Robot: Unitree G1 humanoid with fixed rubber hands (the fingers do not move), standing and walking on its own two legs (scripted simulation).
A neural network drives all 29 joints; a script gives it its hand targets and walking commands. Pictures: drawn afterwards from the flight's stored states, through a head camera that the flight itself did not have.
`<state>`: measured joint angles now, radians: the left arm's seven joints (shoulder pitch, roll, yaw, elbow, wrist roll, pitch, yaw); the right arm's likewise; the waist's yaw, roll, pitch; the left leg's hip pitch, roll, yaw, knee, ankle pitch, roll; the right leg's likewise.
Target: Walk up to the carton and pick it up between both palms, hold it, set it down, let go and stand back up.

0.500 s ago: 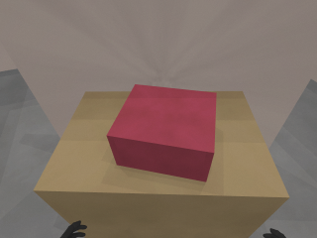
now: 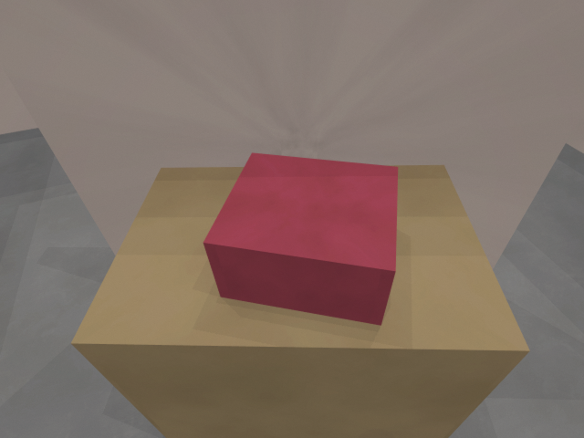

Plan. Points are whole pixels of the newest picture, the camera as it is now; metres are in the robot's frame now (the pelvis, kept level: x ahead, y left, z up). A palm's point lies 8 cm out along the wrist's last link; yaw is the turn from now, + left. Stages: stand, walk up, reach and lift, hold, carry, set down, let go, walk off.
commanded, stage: stand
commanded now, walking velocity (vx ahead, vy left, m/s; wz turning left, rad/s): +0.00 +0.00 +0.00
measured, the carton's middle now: (310, 231) +0.54 +0.00 -0.04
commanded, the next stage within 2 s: none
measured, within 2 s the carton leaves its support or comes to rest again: neither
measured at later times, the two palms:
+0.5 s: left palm out of the picture +0.07 +0.31 -0.10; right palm out of the picture +0.09 -0.31 -0.11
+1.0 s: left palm out of the picture +0.07 +0.31 -0.10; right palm out of the picture +0.08 -0.32 -0.11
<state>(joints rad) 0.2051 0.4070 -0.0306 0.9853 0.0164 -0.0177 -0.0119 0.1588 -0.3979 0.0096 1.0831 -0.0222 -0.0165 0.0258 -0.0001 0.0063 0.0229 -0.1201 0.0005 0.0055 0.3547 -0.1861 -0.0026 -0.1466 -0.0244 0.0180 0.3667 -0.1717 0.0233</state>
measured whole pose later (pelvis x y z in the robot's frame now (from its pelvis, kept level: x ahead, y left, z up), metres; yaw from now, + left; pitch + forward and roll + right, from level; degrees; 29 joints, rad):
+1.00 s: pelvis +0.00 +0.00 +0.00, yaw +0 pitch -3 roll +0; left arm 0.14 0.40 -0.03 1.08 0.01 -0.01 -0.01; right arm 0.11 -0.40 0.01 1.13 -0.01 -0.01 0.01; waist 0.00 0.01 0.03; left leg -0.10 0.01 -0.01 0.32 -0.17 -0.01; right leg -0.13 -0.02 0.01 0.32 -0.15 0.02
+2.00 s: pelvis +0.01 +0.00 +0.00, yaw +0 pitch -2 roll +0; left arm 0.13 0.40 -0.02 1.09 0.01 -0.01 0.00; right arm 0.11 -0.40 0.00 1.12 -0.01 -0.01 0.00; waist 0.00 0.01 0.03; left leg -0.09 0.01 -0.01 0.31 -0.17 -0.01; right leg -0.12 -0.02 0.02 0.32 -0.16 0.02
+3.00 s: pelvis +0.01 +0.00 +0.00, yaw +0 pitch -2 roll +0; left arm 0.12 0.40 -0.02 1.10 0.01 -0.01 0.00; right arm 0.11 -0.39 0.00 1.12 -0.01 -0.01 0.00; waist 0.00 0.00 0.04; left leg -0.09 0.01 -0.01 0.30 -0.18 -0.02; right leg -0.12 -0.02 0.03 0.32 -0.16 0.02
